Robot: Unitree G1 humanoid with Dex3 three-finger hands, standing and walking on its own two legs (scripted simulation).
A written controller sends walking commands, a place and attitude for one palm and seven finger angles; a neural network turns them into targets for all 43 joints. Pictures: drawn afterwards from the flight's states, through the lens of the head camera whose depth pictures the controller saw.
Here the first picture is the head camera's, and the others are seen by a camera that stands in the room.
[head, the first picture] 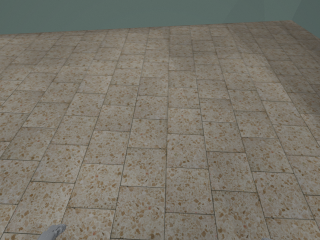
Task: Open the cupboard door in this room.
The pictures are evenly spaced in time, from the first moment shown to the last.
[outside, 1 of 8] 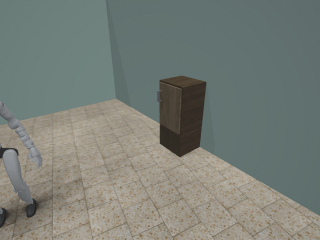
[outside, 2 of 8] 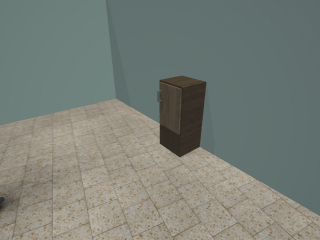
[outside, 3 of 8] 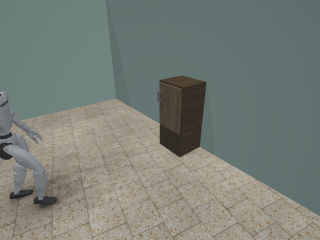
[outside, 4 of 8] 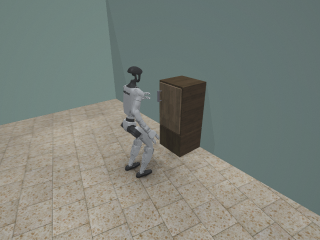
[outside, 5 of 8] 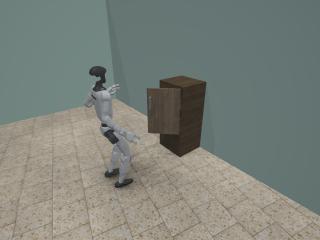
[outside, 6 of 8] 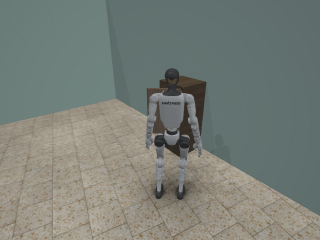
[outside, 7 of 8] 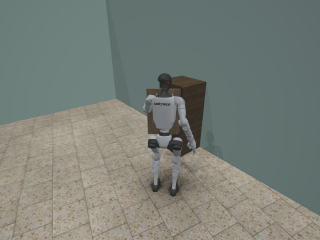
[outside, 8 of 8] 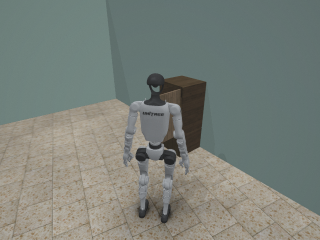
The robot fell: no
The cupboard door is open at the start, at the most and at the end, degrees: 0 94 94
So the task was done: yes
